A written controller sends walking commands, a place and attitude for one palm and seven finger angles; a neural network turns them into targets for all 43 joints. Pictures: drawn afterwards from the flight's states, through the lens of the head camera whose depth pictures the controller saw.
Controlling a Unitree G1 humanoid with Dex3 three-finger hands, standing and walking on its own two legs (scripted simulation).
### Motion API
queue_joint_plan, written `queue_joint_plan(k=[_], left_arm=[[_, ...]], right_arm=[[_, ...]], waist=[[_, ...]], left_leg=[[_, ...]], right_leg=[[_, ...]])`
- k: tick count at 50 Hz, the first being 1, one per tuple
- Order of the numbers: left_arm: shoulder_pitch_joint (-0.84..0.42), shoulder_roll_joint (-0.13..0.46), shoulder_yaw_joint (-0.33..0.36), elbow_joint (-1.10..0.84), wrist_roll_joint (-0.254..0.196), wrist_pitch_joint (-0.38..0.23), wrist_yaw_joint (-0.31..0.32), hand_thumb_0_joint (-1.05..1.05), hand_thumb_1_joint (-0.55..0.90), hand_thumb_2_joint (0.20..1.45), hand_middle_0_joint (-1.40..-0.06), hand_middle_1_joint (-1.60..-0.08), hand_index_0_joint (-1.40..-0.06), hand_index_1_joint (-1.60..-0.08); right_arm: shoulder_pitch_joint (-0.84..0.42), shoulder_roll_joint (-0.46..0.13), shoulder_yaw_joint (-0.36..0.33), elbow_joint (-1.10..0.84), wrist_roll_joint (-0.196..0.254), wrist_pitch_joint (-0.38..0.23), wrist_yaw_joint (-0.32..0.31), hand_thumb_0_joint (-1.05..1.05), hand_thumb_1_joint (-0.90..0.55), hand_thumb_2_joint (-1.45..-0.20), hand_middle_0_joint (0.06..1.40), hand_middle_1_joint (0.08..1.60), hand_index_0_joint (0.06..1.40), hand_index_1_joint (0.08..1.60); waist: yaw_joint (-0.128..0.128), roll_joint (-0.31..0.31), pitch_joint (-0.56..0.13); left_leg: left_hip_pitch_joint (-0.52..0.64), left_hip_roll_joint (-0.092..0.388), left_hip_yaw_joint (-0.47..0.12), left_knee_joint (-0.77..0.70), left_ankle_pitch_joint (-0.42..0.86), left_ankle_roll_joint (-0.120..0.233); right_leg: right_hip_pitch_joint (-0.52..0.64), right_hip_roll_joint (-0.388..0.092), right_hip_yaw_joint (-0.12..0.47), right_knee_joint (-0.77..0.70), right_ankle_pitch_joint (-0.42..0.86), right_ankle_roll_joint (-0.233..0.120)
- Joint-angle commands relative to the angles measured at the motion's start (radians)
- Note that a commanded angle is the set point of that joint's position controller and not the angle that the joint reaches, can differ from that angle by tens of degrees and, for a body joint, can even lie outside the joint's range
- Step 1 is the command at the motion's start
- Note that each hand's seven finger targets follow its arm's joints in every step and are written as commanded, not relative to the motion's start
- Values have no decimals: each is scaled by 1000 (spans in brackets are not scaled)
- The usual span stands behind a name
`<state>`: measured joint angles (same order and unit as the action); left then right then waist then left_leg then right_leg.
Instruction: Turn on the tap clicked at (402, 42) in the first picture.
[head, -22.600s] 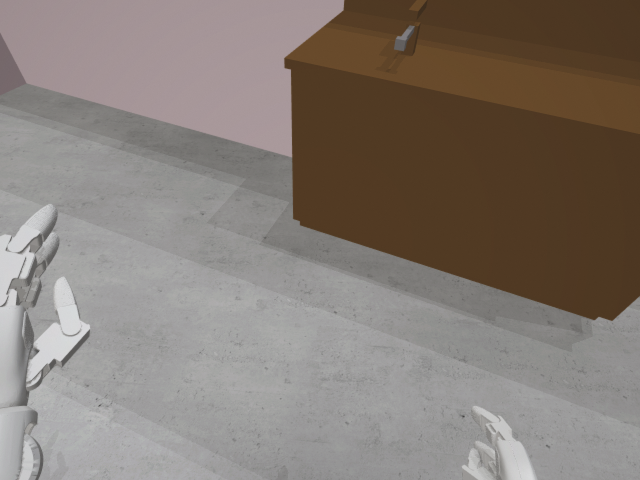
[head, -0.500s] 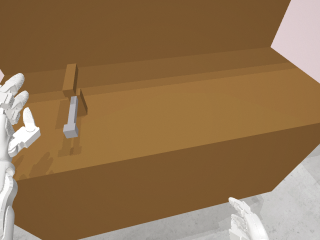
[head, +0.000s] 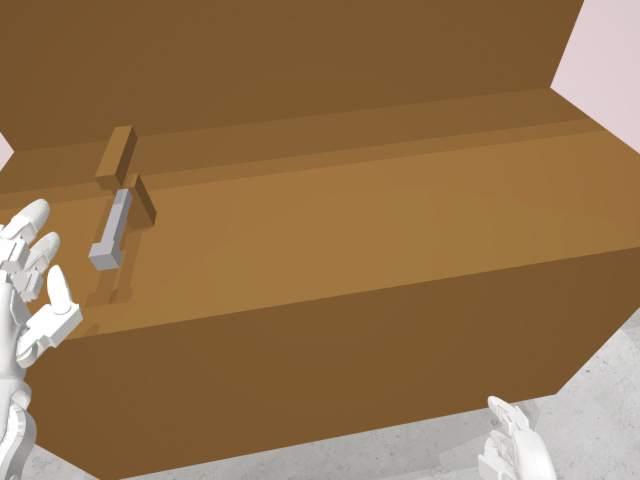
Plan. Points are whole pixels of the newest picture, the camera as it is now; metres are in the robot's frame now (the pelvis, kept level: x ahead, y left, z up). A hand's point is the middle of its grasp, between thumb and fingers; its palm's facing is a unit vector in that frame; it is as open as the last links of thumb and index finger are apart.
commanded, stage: turn the palm inward beside the body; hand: left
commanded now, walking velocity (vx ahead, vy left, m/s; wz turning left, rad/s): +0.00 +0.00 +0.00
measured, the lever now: (106, 255) +0.35 +0.33 +0.11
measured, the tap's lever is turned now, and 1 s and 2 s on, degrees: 0 0 0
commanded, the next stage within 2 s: reach beside the lever's end, fingers flat in 1.50 s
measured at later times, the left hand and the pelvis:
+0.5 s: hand (57, 332) +0.20 +0.27 +0.17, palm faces +0.43 -0.88 -0.20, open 7.4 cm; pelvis +0.01 +0.03 +0.00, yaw +0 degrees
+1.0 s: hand (64, 356) +0.18 +0.26 +0.16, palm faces +0.44 -0.89 -0.14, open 7.4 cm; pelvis +0.00 +0.03 +0.00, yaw +1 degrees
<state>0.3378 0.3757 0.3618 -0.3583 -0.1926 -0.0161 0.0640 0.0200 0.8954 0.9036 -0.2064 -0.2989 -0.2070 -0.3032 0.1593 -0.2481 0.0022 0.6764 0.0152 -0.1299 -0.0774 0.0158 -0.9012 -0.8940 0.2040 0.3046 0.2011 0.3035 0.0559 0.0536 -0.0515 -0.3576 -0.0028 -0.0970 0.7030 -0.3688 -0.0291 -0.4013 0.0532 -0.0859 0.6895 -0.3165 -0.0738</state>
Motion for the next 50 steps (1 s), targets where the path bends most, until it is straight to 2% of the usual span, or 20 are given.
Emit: queue_joint_plan(k=[1,4,6,9,10,12,15,16,17,20,22,26,30,33,34,37,39,42,48,50], left_arm=[[-51,194,170,-201,-18,-78,31,0,900,900,-200,-300,-200,-300],[-10,170,155,-223,-24,-85,15,0,900,900,-200,-300,-200,-300],[12,151,138,-242,-23,-98,3,0,900,900,-200,-300,-200,-300],[5,140,116,-274,-29,-121,-13,0,900,900,-200,-300,-200,-300],[9,149,121,-290,-20,-127,-6,0,900,900,-200,-300,-200,-300],[23,116,89,-297,-19,-137,-4,0,900,900,-200,-300,-200,-300],[36,120,93,-313,-12,-134,15,0,900,900,-200,-300,-200,-300],[38,96,68,-314,-11,-128,20,0,900,900,-200,-300,-200,-300],[57,89,69,-301,-18,-116,24,0,900,900,-200,-300,-200,-300],[36,81,55,-309,-17,-80,34,0,900,900,-200,-300,-200,-300],[45,57,25,-335,-14,-62,39,0,900,900,-200,-300,-200,-300],[47,33,-8,-355,-8,-27,49,0,900,900,-200,-300,-200,-300],[47,47,-2,-382,0,-7,67,0,900,900,-200,-300,-200,-300],[59,24,-26,-397,-8,3,71,0,900,900,-200,-300,-200,-300],[66,26,-24,-393,-10,7,74,0,900,900,-200,-300,-200,-300],[84,18,-27,-418,-11,16,76,0,900,900,-200,-300,-200,-300],[92,8,-35,-402,-26,28,72,0,900,900,-200,-300,-200,-300],[96,1,-42,-418,-28,43,73,0,900,900,-200,-300,-200,-300],[103,8,-35,-448,-38,53,85,0,900,900,-200,-300,-200,-300],[106,14,-25,-441,-37,57,89,0,900,900,-200,-300,-200,-300]], right_arm=[[-129,-91,-36,-161,10,-72,-5,0,-900,-900,200,300,200,300],[-92,-101,-39,-163,12,-92,-5,0,-900,-900,200,300,200,300],[-72,-103,-40,-166,14,-111,-5,0,-900,-900,200,300,200,300],[-50,-106,-39,-168,17,-141,-11,0,-900,-900,200,300,200,300],[-68,-105,-34,-171,22,-155,-13,0,-900,-900,200,300,200,300],[-45,-103,-35,-173,16,-173,-14,0,-900,-900,200,300,200,300],[-70,-99,-22,-178,24,-195,-15,0,-900,-900,200,300,200,300],[-50,-96,-21,-179,19,-196,-14,0,-900,-900,200,300,200,300],[-50,-99,-22,-182,19,-198,-15,0,-900,-900,200,300,200,300],[-86,-97,-8,-187,29,-202,-19,0,-900,-900,200,300,200,300],[-74,-95,-9,-195,22,-202,-19,0,-900,-900,200,300,200,300],[-81,-91,2,-198,22,-199,-20,0,-900,-900,200,300,200,300],[-104,-91,11,-204,24,-199,-23,0,-900,-900,200,300,200,300],[-93,-88,10,-208,21,-198,-23,0,-900,-900,200,300,200,300],[-91,-90,10,-209,20,-198,-25,0,-900,-900,200,300,200,300],[-89,-87,9,-212,20,-199,-24,0,-900,-900,200,300,200,300],[-91,-90,11,-209,22,-198,-27,0,-900,-900,200,300,200,300],[-93,-88,12,-213,27,-198,-28,0,-900,-900,200,300,200,300],[-91,-90,11,-216,26,-205,-30,0,-900,-900,200,300,200,300],[-103,-88,14,-209,31,-209,-30,0,-900,-900,200,300,200,300]], waist=[[20,-99,-135],[13,-77,-172],[7,-100,-189],[10,-60,-175],[16,-18,-149],[17,-22,-156],[32,40,-121],[27,12,-127],[31,-27,-127],[31,4,-75],[32,-3,-104],[25,-7,-89],[33,11,-70],[31,13,-78],[31,-18,-70],[34,6,-97],[30,-28,-68],[33,6,-68],[33,-21,-73],[35,1,-59]], left_leg=[[-130,20,38,-23,87,33],[-100,14,49,-24,185,40],[-76,9,58,-28,227,48],[-34,0,63,-56,263,61],[-15,-3,69,-60,276,65],[-1,-4,64,-76,294,66],[2,-7,59,-93,273,62],[-2,-6,54,-101,268,59],[-10,-6,49,-105,258,60],[-12,-4,42,-123,194,57],[0,-2,34,-131,201,51],[0,-1,30,-139,176,48],[-4,-1,22,-150,136,44],[-7,-1,18,-151,126,39],[-10,0,14,-151,133,40],[1,-3,21,-143,168,36],[-11,-1,19,-141,153,40],[-11,-6,22,-141,139,42],[-13,-7,22,-134,140,46],[-15,-10,23,-131,134,47]], right_leg=[[206,-207,271,-198,131,134],[224,-186,222,-143,346,129],[218,-166,181,-118,434,127],[175,-125,111,-111,376,104],[148,-108,93,-109,342,90],[134,-93,58,-104,293,74],[107,-85,45,-108,212,59],[104,-84,34,-108,195,58],[107,-80,30,-110,182,60],[79,-76,29,-128,93,58],[86,-74,19,-122,93,55],[72,-70,16,-126,63,55],[64,-67,16,-124,24,52],[67,-68,11,-121,18,52],[69,-68,10,-122,25,53],[82,-68,10,-119,52,51],[74,-69,10,-127,46,55],[76,-69,15,-133,36,53],[83,-70,16,-140,35,55],[79,-70,22,-146,28,54]])
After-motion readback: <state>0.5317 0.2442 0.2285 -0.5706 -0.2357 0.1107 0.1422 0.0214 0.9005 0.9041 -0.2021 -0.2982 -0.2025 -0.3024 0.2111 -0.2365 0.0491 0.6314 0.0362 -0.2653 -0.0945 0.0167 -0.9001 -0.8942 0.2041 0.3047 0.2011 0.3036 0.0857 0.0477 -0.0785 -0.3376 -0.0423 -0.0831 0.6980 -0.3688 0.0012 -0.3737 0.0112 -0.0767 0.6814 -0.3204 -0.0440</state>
